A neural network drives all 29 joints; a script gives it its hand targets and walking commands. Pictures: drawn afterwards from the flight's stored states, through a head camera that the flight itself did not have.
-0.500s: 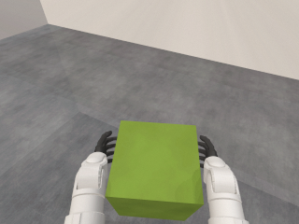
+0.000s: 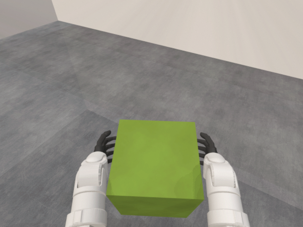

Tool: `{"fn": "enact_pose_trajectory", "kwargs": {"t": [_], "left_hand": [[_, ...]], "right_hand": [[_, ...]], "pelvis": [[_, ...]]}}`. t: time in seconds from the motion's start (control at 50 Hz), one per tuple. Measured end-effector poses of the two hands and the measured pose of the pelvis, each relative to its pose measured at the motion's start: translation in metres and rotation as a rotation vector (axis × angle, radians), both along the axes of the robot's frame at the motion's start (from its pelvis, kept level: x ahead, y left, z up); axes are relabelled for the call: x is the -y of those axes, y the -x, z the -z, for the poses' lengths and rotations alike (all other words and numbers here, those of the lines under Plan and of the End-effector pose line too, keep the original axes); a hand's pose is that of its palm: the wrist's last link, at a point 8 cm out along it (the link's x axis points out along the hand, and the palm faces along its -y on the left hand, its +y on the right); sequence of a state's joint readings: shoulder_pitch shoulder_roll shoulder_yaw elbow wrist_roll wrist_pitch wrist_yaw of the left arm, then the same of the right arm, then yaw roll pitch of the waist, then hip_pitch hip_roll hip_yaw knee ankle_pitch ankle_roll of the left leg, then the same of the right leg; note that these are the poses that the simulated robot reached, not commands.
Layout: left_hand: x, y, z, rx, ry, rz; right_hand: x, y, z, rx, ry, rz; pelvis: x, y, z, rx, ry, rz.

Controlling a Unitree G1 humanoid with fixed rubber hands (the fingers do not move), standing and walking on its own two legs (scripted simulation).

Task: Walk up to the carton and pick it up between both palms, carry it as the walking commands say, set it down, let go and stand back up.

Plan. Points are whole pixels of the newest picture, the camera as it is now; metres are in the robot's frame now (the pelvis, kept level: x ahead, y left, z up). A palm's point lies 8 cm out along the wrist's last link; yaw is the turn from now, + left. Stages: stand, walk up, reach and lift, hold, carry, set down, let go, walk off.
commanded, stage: reach and lift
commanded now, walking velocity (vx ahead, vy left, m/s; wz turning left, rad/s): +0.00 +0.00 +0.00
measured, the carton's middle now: (155, 171) +0.30 +0.01 -0.03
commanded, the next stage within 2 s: hold in 0.42 s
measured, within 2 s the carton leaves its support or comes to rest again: neither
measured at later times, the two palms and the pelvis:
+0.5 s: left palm (99, 156) +0.30 +0.16 +0.05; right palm (210, 162) +0.29 -0.14 +0.04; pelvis +0.02 +0.01 +0.00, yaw +0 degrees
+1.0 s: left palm (105, 154) +0.29 +0.14 +0.07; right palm (219, 157) +0.29 -0.16 +0.07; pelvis +0.00 -0.01 -0.02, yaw -2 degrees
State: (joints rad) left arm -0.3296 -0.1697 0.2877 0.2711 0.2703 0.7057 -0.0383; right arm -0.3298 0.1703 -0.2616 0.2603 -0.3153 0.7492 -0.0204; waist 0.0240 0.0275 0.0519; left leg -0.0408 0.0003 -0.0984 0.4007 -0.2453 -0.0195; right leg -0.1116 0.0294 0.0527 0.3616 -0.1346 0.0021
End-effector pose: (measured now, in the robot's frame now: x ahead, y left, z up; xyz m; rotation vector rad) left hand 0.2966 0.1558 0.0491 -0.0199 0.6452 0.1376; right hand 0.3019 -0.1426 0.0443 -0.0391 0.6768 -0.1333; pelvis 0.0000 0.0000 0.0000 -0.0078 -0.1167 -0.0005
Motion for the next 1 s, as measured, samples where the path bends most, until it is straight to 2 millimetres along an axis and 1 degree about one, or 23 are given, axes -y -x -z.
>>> {"fn": "enact_pose_trajectory", "kwargs": {"t": [0.16, 0.36, 0.44, 0.6, 0.72, 0.82, 0.88, 0.92, 1.0], "left_hand": [[0.000, -0.003, -0.007, 0.021, -0.012, 0.011], [0.000, -0.002, -0.003, -0.005, -0.023, 0.031], [-0.001, 0.000, -0.005, 0.003, -0.027, 0.033], [-0.002, 0.005, -0.004, -0.007, -0.039, 0.034], [0.000, 0.008, -0.003, -0.002, -0.030, 0.032], [0.002, 0.009, -0.006, 0.009, -0.030, 0.029], [0.004, 0.007, -0.008, 0.026, -0.010, 0.024], [0.006, 0.005, -0.009, 0.043, 0.014, 0.024], [0.015, 0.002, -0.017, 0.085, 0.049, 0.026]], "right_hand": [[0.000, -0.001, -0.005, 0.019, 0.014, -0.010], [0.000, 0.004, 0.000, -0.008, 0.028, -0.012], [-0.001, 0.007, 0.000, -0.001, 0.025, -0.012], [-0.003, 0.013, 0.004, -0.013, 0.022, -0.015], [0.000, 0.016, 0.002, -0.008, 0.024, -0.012], [0.002, 0.016, 0.000, 0.002, 0.015, -0.006], [0.003, 0.014, -0.005, 0.021, 0.001, 0.011], [0.006, 0.013, -0.011, 0.039, -0.001, 0.028], [0.015, 0.013, -0.025, 0.082, 0.006, 0.048]], "pelvis": [[0.000, -0.007, -0.001, -0.007, 0.002, -0.006], [-0.003, -0.014, -0.002, 0.003, 0.005, 0.000], [-0.004, -0.015, -0.002, 0.001, 0.005, 0.002], [-0.006, -0.013, -0.002, 0.006, 0.004, 0.000], [-0.004, -0.009, -0.001, 0.008, 0.003, -0.001], [-0.003, -0.005, 0.000, -0.001, 0.002, -0.001], [-0.002, -0.003, 0.005, -0.054, 0.003, 0.000], [-0.002, -0.002, 0.010, -0.083, 0.001, 0.011], [0.007, -0.003, 0.019, -0.117, -0.006, 0.038]]}}
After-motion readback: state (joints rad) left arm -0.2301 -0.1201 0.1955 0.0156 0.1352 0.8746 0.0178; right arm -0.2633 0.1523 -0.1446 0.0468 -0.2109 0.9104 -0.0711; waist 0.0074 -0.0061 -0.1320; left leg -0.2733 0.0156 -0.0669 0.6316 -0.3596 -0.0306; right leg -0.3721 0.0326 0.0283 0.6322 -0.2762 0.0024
